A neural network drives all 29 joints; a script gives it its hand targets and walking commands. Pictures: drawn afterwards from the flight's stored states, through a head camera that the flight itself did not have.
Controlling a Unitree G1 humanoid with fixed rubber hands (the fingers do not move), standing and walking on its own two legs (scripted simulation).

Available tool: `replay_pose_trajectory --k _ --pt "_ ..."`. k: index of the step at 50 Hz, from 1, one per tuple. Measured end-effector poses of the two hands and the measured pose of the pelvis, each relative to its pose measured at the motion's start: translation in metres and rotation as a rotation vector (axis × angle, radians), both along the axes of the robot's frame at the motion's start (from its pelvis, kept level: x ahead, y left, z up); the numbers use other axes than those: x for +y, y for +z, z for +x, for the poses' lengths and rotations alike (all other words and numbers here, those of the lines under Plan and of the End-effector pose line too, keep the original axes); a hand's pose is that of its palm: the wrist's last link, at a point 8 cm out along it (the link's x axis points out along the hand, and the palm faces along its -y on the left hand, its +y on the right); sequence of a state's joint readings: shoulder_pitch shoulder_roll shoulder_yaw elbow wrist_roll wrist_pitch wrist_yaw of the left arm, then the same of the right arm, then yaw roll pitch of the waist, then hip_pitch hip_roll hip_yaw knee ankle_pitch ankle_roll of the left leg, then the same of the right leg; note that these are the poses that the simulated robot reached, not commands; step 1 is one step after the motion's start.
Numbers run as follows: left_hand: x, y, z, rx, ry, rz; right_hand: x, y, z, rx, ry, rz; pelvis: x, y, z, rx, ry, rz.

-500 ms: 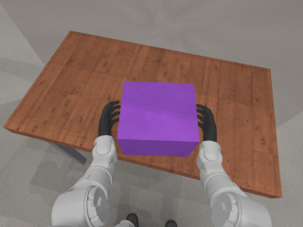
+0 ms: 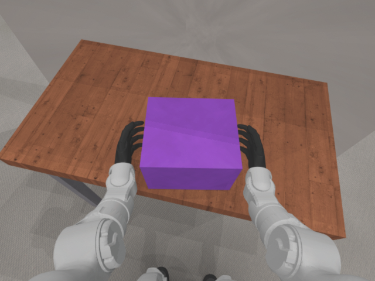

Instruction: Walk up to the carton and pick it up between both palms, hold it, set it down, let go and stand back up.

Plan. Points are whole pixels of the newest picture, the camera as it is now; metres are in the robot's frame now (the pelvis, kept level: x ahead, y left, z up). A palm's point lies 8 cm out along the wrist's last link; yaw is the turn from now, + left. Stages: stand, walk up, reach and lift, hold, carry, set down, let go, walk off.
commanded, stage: set down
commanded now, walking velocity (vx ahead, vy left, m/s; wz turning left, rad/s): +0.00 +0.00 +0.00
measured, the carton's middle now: (190, 145) +0.42 +0.02 -0.04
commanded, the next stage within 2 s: none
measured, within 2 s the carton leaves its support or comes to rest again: neither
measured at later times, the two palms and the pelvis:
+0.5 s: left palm (100, 137) +0.41 +0.22 +0.02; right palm (284, 143) +0.41 -0.19 +0.01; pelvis -0.01 +0.01 -0.02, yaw -1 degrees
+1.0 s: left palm (82, 125) +0.38 +0.23 +0.10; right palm (293, 130) +0.39 -0.17 +0.10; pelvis -0.01 -0.01 +0.03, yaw +0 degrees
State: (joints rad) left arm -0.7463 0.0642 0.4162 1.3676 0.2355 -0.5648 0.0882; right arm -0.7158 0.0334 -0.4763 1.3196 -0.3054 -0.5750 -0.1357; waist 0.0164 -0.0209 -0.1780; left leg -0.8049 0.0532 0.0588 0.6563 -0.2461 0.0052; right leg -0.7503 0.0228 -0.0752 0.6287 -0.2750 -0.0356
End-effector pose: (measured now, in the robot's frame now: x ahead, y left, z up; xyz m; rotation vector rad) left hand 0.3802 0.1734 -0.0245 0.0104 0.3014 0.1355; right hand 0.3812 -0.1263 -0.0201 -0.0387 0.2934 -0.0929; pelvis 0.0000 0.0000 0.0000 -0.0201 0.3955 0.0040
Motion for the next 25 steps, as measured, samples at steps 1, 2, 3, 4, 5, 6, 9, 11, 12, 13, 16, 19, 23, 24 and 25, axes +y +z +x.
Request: replay_pose_trajectory --k 1,2,3,4,5,6,9,11,12,13,16,19,23,24,25 --pt "0.001 0.0 0.002 0.007 -0.006 0.006 -0.001 0.0 0.001 0.01 0.011 -0.003 0.0 -0.001 0.0 0.003 -0.001 0.0" --pt "0.003 0.001 0.003 0.012 -0.005 0.007 -0.001 0.0 0.002 0.022 0.018 -0.006 0.001 -0.002 -0.001 0.007 -0.002 0.0" --pt "0.004 0.003 0.006 0.014 0.0 0.006 -0.001 0.001 0.003 0.031 0.022 -0.007 0.001 -0.003 -0.001 0.012 -0.002 -0.001" --pt "0.006 0.005 0.008 0.012 0.008 0.003 -0.002 0.002 0.005 0.037 0.022 -0.007 0.002 -0.004 -0.002 0.017 -0.002 -0.002" --pt "0.009 0.007 0.011 0.007 0.015 0.0 -0.002 0.003 0.007 0.038 0.019 -0.006 0.002 -0.005 -0.002 0.023 -0.001 -0.003" --pt "0.011 0.01 0.014 0.001 0.02 -0.002 -0.003 0.005 0.009 0.036 0.014 -0.003 0.003 -0.006 -0.003 0.027 -0.001 -0.004" --pt "0.02 0.019 0.021 -0.017 0.025 0.004 -0.008 0.011 0.014 0.019 -0.004 0.006 0.005 -0.01 -0.005 0.033 0.0 -0.008" --pt "0.028 0.024 0.023 -0.02 0.024 0.018 -0.013 0.015 0.018 0.009 -0.015 0.007 0.006 -0.013 -0.006 0.033 -0.001 -0.011" --pt "0.032 0.026 0.024 -0.019 0.025 0.026 -0.016 0.017 0.019 0.006 -0.022 0.007 0.007 -0.014 -0.007 0.032 -0.002 -0.013" --pt "0.036 0.028 0.024 -0.016 0.025 0.035 -0.021 0.018 0.02 0.004 -0.03 0.007 0.008 -0.015 -0.008 0.032 -0.002 -0.014" --pt "0.048 0.032 0.024 -0.009 0.028 0.059 -0.034 0.022 0.024 -0.001 -0.052 0.009 0.01 -0.018 -0.01 0.032 -0.003 -0.018" --pt "0.054 0.034 0.023 -0.008 0.03 0.076 -0.048 0.026 0.027 -0.003 -0.063 0.012 0.011 -0.021 -0.012 0.034 -0.006 -0.019" --pt "0.054 0.037 0.024 -0.017 0.02 0.073 -0.06 0.03 0.03 -0.008 -0.054 0.021 0.01 -0.023 -0.014 0.039 -0.01 -0.015" --pt "0.052 0.039 0.025 -0.021 0.015 0.069 -0.061 0.031 0.03 -0.01 -0.048 0.025 0.01 -0.023 -0.014 0.04 -0.011 -0.013" --pt "0.05 0.04 0.026 -0.025 0.008 0.064 -0.062 0.033 0.031 -0.012 -0.042 0.029 0.009 -0.023 -0.014 0.04 -0.012 -0.011"
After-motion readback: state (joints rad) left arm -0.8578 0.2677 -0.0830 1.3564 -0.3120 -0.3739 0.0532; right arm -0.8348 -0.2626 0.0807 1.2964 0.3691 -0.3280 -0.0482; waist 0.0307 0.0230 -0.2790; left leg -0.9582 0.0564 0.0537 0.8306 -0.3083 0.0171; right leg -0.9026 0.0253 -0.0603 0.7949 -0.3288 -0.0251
